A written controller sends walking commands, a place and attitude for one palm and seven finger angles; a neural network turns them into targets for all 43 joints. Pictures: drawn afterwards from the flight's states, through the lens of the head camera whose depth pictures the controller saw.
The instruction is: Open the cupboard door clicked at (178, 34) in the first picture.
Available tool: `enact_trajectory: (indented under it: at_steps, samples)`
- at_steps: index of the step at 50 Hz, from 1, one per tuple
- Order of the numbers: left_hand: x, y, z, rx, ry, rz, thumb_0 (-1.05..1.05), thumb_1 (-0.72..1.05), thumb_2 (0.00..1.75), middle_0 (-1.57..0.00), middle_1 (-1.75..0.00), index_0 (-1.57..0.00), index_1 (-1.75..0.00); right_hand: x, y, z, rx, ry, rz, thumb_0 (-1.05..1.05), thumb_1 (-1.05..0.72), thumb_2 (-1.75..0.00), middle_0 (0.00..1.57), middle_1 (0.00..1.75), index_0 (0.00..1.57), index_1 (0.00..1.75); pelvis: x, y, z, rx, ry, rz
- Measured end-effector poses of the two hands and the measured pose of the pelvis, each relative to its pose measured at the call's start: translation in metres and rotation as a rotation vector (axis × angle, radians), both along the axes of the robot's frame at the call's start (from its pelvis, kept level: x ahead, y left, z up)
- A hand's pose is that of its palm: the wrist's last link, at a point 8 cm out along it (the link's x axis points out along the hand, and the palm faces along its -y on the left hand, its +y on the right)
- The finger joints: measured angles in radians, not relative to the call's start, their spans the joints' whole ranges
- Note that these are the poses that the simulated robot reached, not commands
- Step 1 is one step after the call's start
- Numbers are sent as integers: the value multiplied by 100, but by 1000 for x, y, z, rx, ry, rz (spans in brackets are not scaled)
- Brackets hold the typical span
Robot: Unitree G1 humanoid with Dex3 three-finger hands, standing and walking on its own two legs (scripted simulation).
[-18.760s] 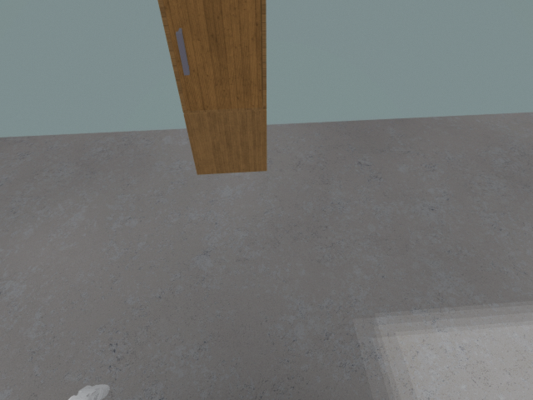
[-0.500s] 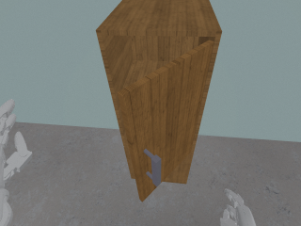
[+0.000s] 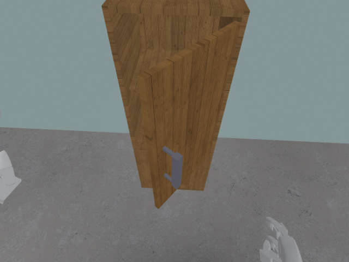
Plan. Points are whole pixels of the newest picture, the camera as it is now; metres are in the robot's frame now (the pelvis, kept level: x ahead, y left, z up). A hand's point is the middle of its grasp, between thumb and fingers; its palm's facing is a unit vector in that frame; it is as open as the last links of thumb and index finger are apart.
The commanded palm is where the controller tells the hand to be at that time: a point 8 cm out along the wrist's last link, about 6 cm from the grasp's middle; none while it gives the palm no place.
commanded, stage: step back with the hand held close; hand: left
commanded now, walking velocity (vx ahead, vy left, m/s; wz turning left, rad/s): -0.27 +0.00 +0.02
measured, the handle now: (171, 168) +0.38 +0.04 -0.06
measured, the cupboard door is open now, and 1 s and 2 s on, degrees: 52 52 52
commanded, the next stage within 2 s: stop stepping back and stand still in 0.78 s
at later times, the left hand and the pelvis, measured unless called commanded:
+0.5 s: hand out of the picture +0.12 +0.26 +0.17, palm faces +0.51 -0.71 -0.48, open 7.4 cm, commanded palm +0.05 +0.30 +0.19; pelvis -0.07 -0.01 -0.01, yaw +5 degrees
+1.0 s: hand out of the picture +0.02 +0.23 +0.18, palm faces +0.41 -0.77 -0.50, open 7.4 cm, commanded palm -0.05 +0.27 +0.19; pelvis -0.18 -0.03 +0.01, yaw +2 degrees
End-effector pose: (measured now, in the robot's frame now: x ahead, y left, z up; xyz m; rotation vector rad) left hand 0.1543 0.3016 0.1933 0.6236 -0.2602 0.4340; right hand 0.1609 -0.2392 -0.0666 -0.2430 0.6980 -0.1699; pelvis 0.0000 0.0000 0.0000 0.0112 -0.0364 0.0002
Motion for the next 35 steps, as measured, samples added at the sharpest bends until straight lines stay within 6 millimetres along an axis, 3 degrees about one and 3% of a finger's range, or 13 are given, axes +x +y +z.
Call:
enact_trajectory:
  at_steps: [11, 19, 27, 31, 35]
  samples:
    - [-29, -4, 0, 16, -52, -1, 1, 89, 90, -22, -30, -22, -30, -35, 3, -10, 3, 17, 28, 2, -90, -90, 20, 30, 21, 30, -28, -5, -6, -9, 3, 49]
    - [-66, -7, 4, 66, -70, 59, 1, 89, 90, -22, -30, -22, -30, -42, -5, -24, 10, 26, 71, 2, -90, -90, 20, 30, 21, 30, -44, -14, -14, 8, -6, 73]
    - [-86, -11, 1, 35, -47, 21, 1, 89, 90, -22, -30, -22, -30, -60, -5, -14, -9, 15, 70, 2, -90, -90, 20, 30, 21, 30, -78, -15, -10, -20, 9, 112]
    - [-116, -14, 14, 106, -82, 50, 1, 89, 90, -22, -30, -22, -30, -67, -3, -18, 18, 2, 98, 2, -90, -90, 20, 30, 20, 30, -85, -27, -13, -51, 23, 181]
    - [-149, -17, 8, 102, -61, 131, 1, 89, 90, -22, -30, -22, -30, -65, -1, -29, 35, 11, 162, 2, -90, -90, 20, 30, 20, 30, -99, -34, -16, -32, 48, 148]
